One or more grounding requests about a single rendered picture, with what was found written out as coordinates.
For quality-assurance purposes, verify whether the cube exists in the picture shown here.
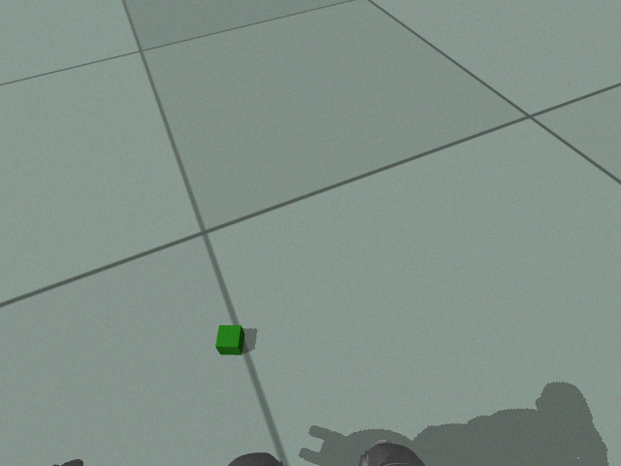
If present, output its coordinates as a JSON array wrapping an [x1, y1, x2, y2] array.
[[215, 325, 245, 355]]

